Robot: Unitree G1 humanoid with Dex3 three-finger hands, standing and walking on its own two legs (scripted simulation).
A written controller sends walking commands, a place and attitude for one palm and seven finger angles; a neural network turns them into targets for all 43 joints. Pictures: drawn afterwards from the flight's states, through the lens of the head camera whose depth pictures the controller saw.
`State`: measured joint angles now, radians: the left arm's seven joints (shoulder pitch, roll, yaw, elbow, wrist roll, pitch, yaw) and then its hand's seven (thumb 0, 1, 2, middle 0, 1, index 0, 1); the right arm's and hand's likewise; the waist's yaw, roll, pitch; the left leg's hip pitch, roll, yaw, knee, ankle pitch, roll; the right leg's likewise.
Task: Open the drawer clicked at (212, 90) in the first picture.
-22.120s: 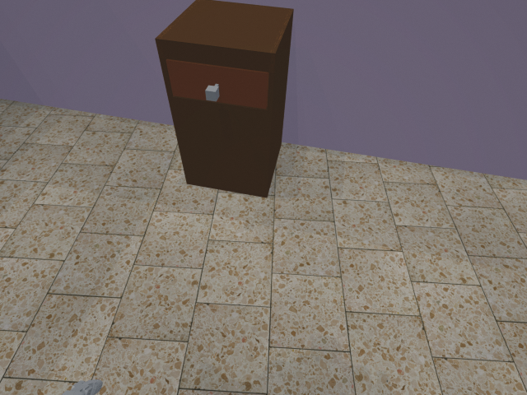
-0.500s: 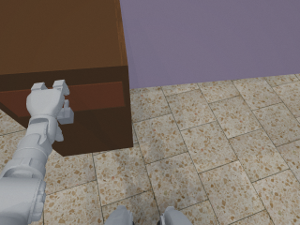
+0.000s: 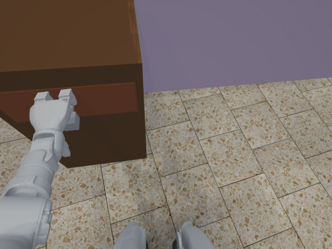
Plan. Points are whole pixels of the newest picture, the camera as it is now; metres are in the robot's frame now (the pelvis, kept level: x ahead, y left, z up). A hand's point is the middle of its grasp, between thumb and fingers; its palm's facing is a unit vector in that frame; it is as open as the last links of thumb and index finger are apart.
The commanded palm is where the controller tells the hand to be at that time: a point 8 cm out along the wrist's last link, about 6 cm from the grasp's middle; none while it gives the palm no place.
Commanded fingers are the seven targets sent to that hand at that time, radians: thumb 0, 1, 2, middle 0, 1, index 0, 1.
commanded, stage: lower the fingers behind the handle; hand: left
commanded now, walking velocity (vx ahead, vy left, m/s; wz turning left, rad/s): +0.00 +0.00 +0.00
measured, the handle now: (70, 115) +0.48 +0.27 -0.08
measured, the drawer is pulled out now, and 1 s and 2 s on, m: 0.00 0.00 0.00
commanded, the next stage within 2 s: close the thumb around the handle in 1.22 s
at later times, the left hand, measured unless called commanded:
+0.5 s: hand (66, 128) +0.44 +0.27 -0.08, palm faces -0.05 -0.03 -1.00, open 13.8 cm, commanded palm +0.43 +0.25 -0.02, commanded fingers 0.00 -0.50 0.30 -0.30 -1.20 -0.30 -1.20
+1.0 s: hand (69, 130) +0.44 +0.27 -0.10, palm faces -0.03 -0.02 -1.00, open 13.8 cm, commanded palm +0.43 +0.25 -0.04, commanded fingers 0.00 -0.50 0.30 -0.30 -1.20 -0.30 -1.20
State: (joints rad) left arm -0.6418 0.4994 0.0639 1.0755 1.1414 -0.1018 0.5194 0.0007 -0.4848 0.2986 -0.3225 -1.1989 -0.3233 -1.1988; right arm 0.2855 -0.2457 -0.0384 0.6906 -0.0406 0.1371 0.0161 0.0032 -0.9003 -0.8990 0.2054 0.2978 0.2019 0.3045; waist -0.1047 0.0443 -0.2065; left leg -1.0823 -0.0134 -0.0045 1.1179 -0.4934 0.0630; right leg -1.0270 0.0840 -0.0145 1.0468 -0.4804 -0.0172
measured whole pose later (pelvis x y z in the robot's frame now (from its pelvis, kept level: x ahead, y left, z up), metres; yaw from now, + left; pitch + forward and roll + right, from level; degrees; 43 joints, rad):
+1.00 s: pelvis -0.02 -0.01 -0.05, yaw -1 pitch +31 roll -5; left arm -0.72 0.54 0.08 1.08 1.14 -0.08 0.54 0.00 -0.48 0.30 -0.32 -1.20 -0.31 -1.20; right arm 0.26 -0.25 -0.03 0.70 -0.05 0.11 0.03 0.00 -0.90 -0.90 0.20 0.30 0.20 0.30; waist -0.11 0.05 -0.21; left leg -1.33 -0.01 -0.02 1.34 -0.55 0.05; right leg -1.28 0.09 -0.05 1.27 -0.55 -0.03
